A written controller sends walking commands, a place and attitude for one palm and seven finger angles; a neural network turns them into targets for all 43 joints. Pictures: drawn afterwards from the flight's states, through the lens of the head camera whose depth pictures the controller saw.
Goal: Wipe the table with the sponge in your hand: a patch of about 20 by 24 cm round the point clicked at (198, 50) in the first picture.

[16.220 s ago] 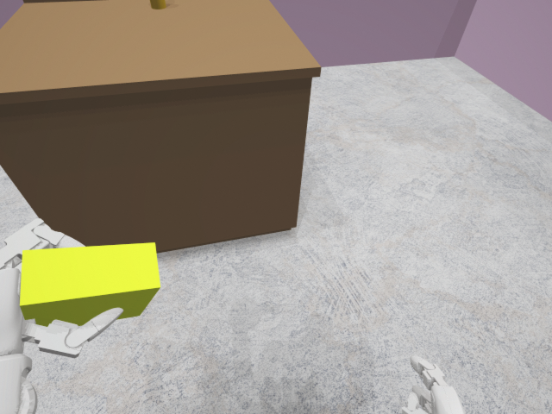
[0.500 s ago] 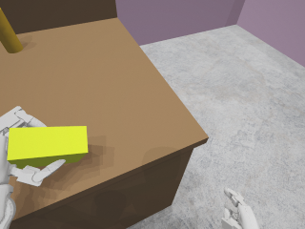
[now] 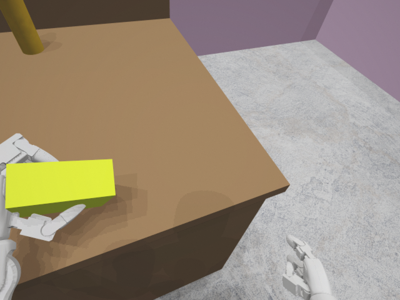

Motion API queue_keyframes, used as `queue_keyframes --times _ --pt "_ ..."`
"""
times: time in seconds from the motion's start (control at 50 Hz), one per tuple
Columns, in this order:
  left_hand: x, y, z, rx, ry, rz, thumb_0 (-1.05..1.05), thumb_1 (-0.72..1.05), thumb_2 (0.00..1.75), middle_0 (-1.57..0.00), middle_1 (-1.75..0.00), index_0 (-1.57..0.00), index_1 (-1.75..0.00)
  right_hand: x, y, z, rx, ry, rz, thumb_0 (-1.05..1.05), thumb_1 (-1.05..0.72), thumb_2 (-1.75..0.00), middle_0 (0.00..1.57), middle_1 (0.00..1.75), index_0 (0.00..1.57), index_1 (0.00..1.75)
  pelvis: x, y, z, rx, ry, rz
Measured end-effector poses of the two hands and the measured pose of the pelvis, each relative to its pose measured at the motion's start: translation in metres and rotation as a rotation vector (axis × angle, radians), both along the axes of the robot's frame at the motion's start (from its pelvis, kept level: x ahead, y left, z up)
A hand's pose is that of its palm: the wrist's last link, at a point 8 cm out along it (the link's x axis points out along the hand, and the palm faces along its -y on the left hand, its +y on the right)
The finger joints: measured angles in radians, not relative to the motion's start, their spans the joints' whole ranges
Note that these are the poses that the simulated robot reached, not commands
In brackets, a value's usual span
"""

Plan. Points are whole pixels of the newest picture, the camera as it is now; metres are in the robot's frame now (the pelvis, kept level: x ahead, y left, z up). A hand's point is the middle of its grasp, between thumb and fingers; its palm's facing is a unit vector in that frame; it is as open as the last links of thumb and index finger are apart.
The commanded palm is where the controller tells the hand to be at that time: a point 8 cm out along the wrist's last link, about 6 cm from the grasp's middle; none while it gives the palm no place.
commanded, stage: look again from close up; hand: left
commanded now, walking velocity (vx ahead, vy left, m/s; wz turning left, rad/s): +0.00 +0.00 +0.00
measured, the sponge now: (78, 188) +0.24 +0.22 +0.14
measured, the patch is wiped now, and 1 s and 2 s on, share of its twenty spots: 0.05 0.05 0.05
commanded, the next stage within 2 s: come to a stop and stand still in 0.06 s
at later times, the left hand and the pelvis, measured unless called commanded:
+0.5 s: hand (17, 161) +0.24 +0.28 +0.20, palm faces +0.49 -0.79 -0.36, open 9.5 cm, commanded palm +0.15 +0.28 +0.18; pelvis -0.01 +0.00 -0.01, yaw -1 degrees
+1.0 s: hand (55, 184) +0.23 +0.24 +0.16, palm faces +0.40 -0.85 -0.36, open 9.5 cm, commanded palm +0.16 +0.27 +0.18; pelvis +0.00 -0.01 +0.00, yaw +0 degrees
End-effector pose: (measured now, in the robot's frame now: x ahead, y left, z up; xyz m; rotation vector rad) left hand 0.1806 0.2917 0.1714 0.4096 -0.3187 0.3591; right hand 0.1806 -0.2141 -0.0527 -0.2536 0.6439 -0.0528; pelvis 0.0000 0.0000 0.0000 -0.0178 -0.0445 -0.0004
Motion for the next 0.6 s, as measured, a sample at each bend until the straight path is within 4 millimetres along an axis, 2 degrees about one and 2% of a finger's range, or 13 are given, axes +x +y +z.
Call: queue_keyframes --times 0.16,0.34,0.38,0.42,0.46,0.52,0.6 --pt "-0.004 0.007 -0.001 -0.007 -0.005 0.010 -0.01 -0.43 1.02 -0.79 -1.37 -0.79 -1.39 -0.011 0.008 -0.003 0.003 0.021 0.004 0.02 -0.90 -0.90 0.21 0.30 0.20 0.30 -0.003 0.005 0.000 -0.003 -0.010 0.005" --pt "-0.005 0.008 -0.001 -0.001 -0.005 0.004 -0.01 -0.43 1.02 -0.79 -1.38 -0.79 -1.39 -0.025 0.002 -0.007 -0.009 0.058 -0.024 0.02 -0.90 -0.90 0.21 0.30 0.20 0.30 -0.005 0.007 0.000 -0.005 -0.010 0.007" --pt "0.001 0.017 0.018 0.136 -0.073 0.002 -0.01 -0.44 1.02 -0.79 -1.37 -0.79 -1.39 -0.028 0.002 -0.011 -0.038 0.065 0.025 0.02 -0.90 -0.90 0.21 0.30 0.20 0.30 -0.009 0.004 -0.003 -0.008 -0.005 0.029" --pt "0.009 0.033 0.031 0.147 -0.138 0.042 -0.01 -0.44 1.02 -0.80 -1.37 -0.79 -1.38 -0.031 0.003 -0.016 -0.014 0.080 0.037 0.02 -0.90 -0.90 0.20 0.30 0.20 0.30 -0.012 0.002 -0.004 0.004 -0.010 0.017" --pt "0.012 0.037 0.037 0.125 -0.154 0.075 -0.01 -0.44 1.02 -0.79 -1.37 -0.79 -1.39 -0.033 0.003 -0.019 0.023 0.063 0.026 0.02 -0.90 -0.90 0.20 0.30 0.20 0.30 -0.012 0.002 -0.006 0.011 -0.017 0.000" --pt "0.012 0.018 0.030 0.095 -0.112 0.038 -0.01 -0.44 1.02 -0.79 -1.37 -0.78 -1.39 -0.036 0.001 -0.024 0.075 0.040 -0.008 0.02 -0.90 -0.90 0.21 0.30 0.20 0.30 -0.009 0.003 -0.007 0.012 -0.017 -0.021" --pt "0.010 -0.011 0.004 0.054 0.007 -0.055 -0.01 -0.44 1.02 -0.79 -1.37 -0.78 -1.39 -0.042 -0.007 -0.026 0.073 0.063 -0.043 0.02 -0.90 -0.90 0.21 0.30 0.20 0.30 -0.007 -0.001 -0.005 0.017 -0.012 -0.030"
